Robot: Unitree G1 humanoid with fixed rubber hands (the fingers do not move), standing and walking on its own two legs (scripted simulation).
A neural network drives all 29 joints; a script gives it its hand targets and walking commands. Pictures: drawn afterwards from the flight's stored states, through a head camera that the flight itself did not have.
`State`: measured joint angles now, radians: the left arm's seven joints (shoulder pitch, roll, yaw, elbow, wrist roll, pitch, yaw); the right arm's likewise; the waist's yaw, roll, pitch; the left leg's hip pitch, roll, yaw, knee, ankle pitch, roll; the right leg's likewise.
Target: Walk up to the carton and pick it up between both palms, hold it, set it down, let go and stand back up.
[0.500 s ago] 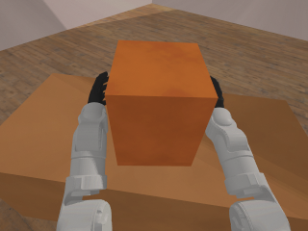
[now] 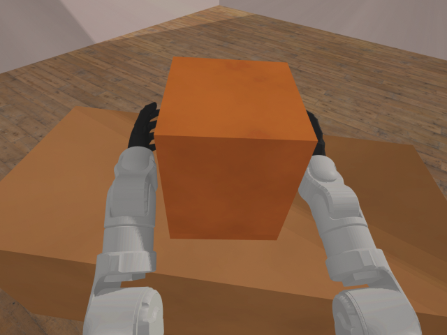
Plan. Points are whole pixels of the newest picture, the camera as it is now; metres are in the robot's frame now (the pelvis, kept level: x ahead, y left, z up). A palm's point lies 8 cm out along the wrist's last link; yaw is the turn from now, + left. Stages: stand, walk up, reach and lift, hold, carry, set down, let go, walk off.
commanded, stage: hold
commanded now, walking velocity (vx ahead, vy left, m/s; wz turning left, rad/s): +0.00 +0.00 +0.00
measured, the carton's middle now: (227, 152) +0.38 -0.01 +0.15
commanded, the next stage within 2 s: set down in 1.56 s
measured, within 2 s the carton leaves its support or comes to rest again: neither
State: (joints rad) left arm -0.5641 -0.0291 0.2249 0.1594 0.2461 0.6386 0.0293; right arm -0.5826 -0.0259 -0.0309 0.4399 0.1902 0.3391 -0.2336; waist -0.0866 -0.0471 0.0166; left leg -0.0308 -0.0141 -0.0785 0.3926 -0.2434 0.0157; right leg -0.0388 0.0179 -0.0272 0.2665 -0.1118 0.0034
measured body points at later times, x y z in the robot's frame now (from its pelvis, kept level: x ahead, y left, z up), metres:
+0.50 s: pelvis +0.00 +0.00 +0.00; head -0.05 +0.03 +0.45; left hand +0.38 +0.15 +0.18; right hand +0.37 -0.15 +0.17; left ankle -0.01 +0.11 -0.75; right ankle +0.03 -0.12 -0.75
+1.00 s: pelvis +0.00 +0.00 +0.00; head -0.04 +0.03 +0.45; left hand +0.38 +0.14 +0.17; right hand +0.37 -0.15 +0.17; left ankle -0.01 +0.11 -0.75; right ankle +0.03 -0.12 -0.75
